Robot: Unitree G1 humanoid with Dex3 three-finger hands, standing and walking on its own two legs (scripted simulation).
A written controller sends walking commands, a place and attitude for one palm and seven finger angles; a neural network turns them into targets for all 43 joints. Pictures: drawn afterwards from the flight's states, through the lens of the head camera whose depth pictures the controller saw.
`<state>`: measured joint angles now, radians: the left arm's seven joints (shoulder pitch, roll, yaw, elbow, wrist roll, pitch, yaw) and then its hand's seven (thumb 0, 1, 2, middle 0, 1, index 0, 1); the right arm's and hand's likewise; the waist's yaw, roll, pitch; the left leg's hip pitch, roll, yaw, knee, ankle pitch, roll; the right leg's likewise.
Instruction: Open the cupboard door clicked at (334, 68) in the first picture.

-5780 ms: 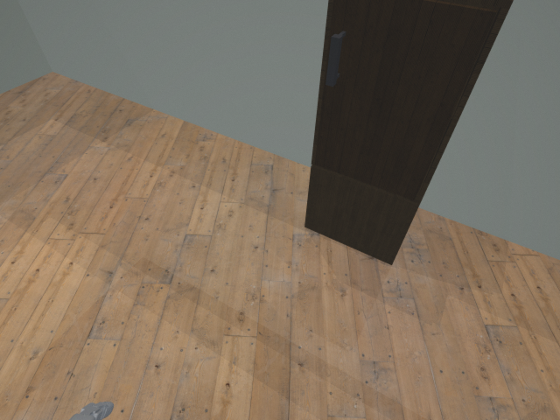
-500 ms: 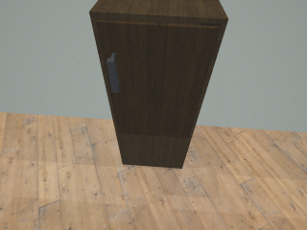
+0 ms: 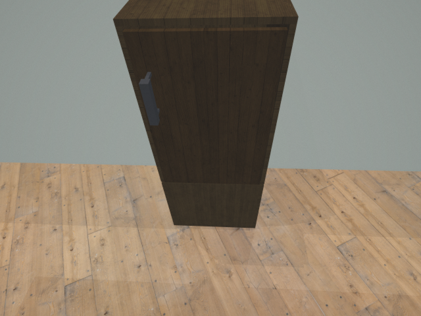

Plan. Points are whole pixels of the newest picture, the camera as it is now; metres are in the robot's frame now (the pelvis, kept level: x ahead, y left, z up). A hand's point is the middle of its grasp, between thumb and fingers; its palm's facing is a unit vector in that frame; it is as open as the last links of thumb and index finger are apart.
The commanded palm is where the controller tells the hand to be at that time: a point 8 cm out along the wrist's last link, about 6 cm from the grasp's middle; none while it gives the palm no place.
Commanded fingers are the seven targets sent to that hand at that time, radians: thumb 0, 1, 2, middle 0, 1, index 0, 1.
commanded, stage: look again from close up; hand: left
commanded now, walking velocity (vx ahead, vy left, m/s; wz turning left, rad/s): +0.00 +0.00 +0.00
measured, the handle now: (151, 98) +0.63 +0.20 +0.07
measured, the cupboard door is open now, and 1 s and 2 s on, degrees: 0 0 0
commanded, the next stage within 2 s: shuffle to correct the standing spot in 0.16 s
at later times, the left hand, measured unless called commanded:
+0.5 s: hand out of the picture +0.00 +0.15 -0.18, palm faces +0.07 -0.98 -0.17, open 7.3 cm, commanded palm none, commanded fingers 0.00 0.90 0.90 -0.20 -0.30 -0.20 -0.30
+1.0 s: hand out of the picture +0.11 +0.17 -0.18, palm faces +0.07 -0.98 -0.21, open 7.3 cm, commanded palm none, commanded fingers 0.00 0.90 0.90 -0.20 -0.30 -0.20 -0.30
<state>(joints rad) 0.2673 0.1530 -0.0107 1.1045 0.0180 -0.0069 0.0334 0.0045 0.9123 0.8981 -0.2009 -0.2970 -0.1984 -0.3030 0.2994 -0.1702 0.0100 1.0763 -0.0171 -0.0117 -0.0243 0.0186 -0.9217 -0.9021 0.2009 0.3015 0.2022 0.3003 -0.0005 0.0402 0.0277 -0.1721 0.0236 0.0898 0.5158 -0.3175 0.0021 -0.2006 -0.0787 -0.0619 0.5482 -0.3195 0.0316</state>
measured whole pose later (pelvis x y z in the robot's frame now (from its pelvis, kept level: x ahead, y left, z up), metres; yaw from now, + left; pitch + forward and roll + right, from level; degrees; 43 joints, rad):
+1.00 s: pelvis +0.10 +0.00 -0.01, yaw +1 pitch +0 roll +1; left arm 0.27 0.15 0.03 1.03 0.03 -0.01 0.04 0.01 0.93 0.90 -0.20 -0.30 -0.20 -0.30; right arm 0.22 -0.17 -0.03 1.04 -0.01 0.00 -0.03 0.03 -0.94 -0.90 0.20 0.30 0.20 0.30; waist 0.02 -0.02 0.07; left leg -0.36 0.03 0.10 0.65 -0.25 -0.02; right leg -0.22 -0.06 -0.12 0.61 -0.38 -0.02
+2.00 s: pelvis +0.00 -0.05 +0.00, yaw +2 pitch -3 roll -1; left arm 0.38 0.16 0.01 1.06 0.02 0.02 0.03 0.01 0.91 0.90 -0.20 -0.30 -0.20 -0.30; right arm 0.40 -0.13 0.00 1.06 -0.03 0.02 -0.01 0.01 -0.90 -0.90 0.20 0.30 0.20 0.30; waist -0.01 -0.01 -0.03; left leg -0.34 0.02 0.06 0.54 -0.24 0.04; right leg -0.26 0.03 -0.10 0.52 -0.26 -0.06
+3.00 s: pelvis -0.04 -0.05 +0.00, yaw +2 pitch -1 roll +0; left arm 0.34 0.10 -0.01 1.12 0.02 -0.01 0.03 0.01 0.91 0.90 -0.20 -0.30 -0.20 -0.30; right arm 0.36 -0.11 0.01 1.11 -0.02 -0.02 -0.04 0.01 -0.90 -0.90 0.20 0.30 0.20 0.30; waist 0.01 0.00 0.00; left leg -0.17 0.00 0.06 0.47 -0.29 0.02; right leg -0.27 0.01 -0.01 0.48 -0.20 -0.02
